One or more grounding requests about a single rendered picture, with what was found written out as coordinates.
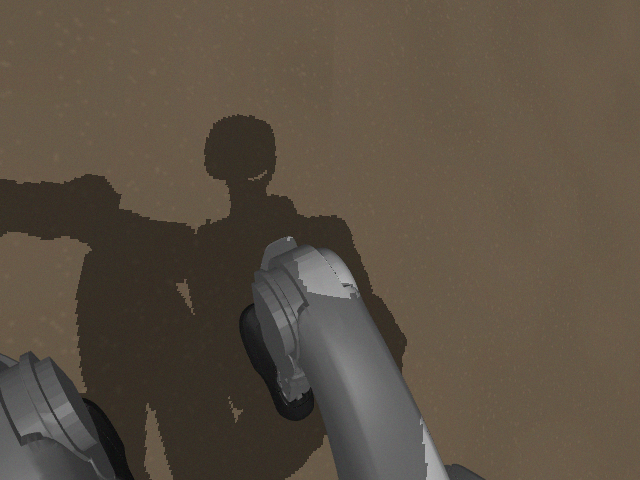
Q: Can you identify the right robot hand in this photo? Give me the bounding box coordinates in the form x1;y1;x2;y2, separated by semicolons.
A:
444;464;485;480

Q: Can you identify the right robot foot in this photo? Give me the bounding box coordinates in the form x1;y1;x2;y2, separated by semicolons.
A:
239;303;314;421

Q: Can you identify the left robot foot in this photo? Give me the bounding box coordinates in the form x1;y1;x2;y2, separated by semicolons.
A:
82;398;135;480

